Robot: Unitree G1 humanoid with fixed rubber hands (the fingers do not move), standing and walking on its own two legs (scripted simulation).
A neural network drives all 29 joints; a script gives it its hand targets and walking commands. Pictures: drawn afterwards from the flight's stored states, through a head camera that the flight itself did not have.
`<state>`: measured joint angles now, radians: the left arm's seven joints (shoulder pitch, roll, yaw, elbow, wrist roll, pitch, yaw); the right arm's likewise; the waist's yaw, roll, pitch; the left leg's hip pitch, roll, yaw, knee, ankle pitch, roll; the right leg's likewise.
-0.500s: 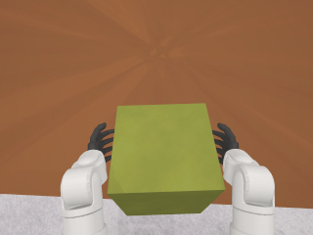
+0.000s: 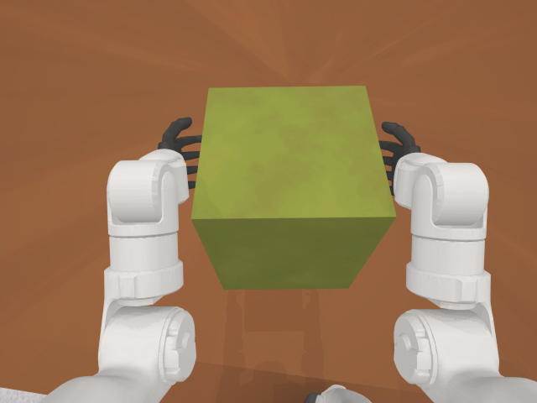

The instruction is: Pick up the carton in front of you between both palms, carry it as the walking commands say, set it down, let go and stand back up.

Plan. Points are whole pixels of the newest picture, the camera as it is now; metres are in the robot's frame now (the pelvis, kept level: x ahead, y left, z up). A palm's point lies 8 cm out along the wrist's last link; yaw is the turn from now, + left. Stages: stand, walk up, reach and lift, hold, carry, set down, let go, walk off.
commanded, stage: carry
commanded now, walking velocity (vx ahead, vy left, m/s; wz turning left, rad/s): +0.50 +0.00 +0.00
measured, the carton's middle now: (286, 199) +0.38 +0.01 +0.09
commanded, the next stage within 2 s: none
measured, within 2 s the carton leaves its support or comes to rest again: neither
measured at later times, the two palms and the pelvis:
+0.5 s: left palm (221, 38) +0.73 +0.14 +0.17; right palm (374, 46) +0.70 -0.16 +0.16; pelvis +0.33 +0.03 +0.04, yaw -2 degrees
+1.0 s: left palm out of the picture +1.00 +0.16 +0.23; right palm out of the picture +1.04 -0.14 +0.23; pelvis +0.64 -0.03 +0.09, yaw +0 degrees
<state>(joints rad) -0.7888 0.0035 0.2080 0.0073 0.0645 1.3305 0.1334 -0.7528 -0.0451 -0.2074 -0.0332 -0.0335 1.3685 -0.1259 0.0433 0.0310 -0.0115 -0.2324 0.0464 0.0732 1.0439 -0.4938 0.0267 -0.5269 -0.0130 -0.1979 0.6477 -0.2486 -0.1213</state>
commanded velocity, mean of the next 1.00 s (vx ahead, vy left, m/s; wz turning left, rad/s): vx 0.50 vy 0.00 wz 0.00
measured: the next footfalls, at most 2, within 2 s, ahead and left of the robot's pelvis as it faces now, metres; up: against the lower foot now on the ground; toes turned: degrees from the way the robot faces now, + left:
left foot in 0.36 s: +0.44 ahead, +0.10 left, +0.03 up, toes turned +4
right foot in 0.76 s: +0.68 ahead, -0.10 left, +0.06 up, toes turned -6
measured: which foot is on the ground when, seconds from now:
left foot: up 0.00-0.34, down 0.36-0.76, up 0.78-1.00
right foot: down 0.00-0.38, up 0.40-0.74, down 0.76-1.00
